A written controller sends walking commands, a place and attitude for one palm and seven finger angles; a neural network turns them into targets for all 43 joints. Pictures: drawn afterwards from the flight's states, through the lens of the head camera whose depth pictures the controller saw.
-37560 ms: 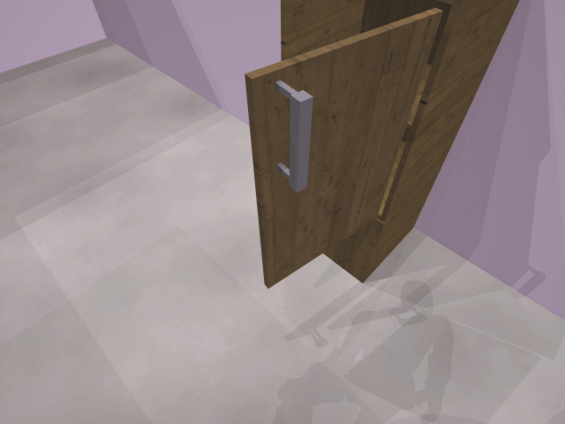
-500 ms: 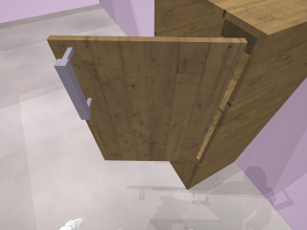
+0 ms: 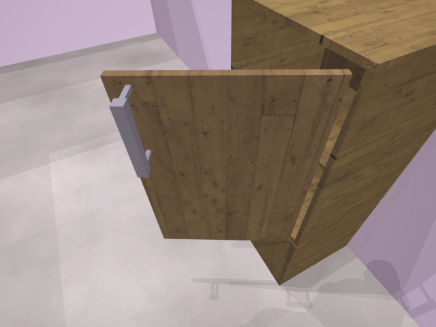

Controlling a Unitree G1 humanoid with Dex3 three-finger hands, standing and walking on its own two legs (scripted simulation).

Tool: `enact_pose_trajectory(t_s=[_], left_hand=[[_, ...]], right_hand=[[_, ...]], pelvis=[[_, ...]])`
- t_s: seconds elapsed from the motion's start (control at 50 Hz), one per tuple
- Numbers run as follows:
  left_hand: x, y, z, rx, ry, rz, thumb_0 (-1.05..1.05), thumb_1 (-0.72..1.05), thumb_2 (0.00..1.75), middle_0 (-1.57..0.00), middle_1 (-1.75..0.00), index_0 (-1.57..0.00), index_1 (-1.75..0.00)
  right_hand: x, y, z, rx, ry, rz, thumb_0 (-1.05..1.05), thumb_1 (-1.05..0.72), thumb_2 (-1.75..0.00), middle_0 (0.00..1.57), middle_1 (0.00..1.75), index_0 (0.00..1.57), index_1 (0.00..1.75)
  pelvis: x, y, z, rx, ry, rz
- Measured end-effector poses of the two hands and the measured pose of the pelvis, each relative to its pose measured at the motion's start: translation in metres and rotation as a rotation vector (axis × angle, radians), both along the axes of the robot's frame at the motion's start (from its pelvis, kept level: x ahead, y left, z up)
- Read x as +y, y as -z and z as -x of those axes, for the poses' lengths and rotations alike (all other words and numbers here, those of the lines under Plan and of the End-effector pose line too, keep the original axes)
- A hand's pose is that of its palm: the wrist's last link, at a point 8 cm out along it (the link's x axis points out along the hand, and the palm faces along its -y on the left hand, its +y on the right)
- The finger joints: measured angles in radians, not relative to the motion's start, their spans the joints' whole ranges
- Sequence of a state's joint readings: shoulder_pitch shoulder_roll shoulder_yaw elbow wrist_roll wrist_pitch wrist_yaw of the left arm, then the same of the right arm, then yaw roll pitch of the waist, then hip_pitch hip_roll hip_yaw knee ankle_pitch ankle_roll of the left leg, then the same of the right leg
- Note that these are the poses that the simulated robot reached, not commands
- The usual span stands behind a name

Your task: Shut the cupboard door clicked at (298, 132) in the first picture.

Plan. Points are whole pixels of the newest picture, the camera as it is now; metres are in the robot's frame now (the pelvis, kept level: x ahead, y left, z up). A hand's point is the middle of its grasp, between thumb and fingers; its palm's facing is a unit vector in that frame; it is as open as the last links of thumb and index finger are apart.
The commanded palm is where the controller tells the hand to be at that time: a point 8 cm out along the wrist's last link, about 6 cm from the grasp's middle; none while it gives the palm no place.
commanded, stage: come to a stop and stand still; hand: left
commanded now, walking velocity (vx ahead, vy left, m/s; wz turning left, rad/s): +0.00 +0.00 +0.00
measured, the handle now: (136, 134) +0.41 +0.19 +0.15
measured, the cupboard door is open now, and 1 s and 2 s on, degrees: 61 61 61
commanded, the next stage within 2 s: look again from close up in 1.30 s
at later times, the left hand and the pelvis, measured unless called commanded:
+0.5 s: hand out of the picture +0.03 +0.14 -0.15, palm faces -0.01 -0.97 -0.25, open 7.3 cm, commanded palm none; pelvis +0.01 -0.04 +0.01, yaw +0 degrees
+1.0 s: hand out of the picture +0.03 +0.09 -0.16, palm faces +0.03 -0.97 -0.23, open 7.3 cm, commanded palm none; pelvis +0.03 -0.08 +0.01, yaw +1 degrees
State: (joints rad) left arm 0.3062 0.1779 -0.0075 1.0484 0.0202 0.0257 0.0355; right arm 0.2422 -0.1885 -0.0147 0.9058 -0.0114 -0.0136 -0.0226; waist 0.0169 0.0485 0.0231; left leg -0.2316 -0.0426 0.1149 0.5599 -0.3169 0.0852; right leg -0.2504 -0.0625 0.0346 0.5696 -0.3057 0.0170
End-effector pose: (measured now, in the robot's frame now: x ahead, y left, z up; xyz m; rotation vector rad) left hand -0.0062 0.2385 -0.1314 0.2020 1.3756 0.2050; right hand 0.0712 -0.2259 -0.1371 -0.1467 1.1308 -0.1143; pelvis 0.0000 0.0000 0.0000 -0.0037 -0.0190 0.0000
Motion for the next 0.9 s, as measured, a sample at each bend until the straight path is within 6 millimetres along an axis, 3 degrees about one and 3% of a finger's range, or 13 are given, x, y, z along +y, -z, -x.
enact_pose_trajectory(t_s=[0.18,0.38,0.52,0.68,0.9], left_hand=[[-0.006,-0.015,0.006,0.013,0.012,-0.028,0.01,0.9,0.9,-0.2,-0.3,-0.2,-0.3],[-0.04,-0.013,-0.016,-0.006,0.03,0.008,0.01,0.9,0.9,-0.2,-0.3,-0.2,-0.3],[-0.056,-0.012,-0.03,-0.012,0.038,0.006,0.01,0.92,0.9,-0.2,-0.3,-0.21,-0.3],[-0.071,-0.013,-0.036,-0.005,0.029,0.003,0.01,0.92,0.9,-0.2,-0.3,-0.21,-0.3],[-0.091,-0.009,-0.032,0.022,0.003,0.018,0.01,0.93,0.9,-0.2,-0.3,-0.21,-0.3]], right_hand=[[-0.013,0.004,0.018,0.06,-0.006,-0.02,0.0,-0.94,-0.9,0.21,0.3,0.2,0.3],[-0.029,0.01,0.058,0.203,0.014,-0.03,0.0,-0.92,-0.9,0.2,0.3,0.2,0.3],[-0.035,0.011,0.074,0.265,0.033,-0.049,0.0,-0.91,-0.9,0.2,0.3,0.2,0.3],[-0.043,0.012,0.073,0.297,0.037,-0.065,0.0,-0.91,-0.9,0.2,0.3,0.2,0.3],[-0.062,0.01,0.051,0.286,0.031,-0.045,0.0,-0.91,-0.9,0.2,0.3,0.2,0.3]], pelvis=[[-0.009,-0.007,0.001,0.01,0.004,-0.018],[-0.029,-0.01,-0.004,0.012,-0.002,-0.025],[-0.045,-0.011,-0.009,0.012,-0.003,-0.026],[-0.061,-0.011,-0.016,0.018,-0.008,-0.026],[-0.078,-0.012,-0.027,0.019,-0.014,-0.023]])
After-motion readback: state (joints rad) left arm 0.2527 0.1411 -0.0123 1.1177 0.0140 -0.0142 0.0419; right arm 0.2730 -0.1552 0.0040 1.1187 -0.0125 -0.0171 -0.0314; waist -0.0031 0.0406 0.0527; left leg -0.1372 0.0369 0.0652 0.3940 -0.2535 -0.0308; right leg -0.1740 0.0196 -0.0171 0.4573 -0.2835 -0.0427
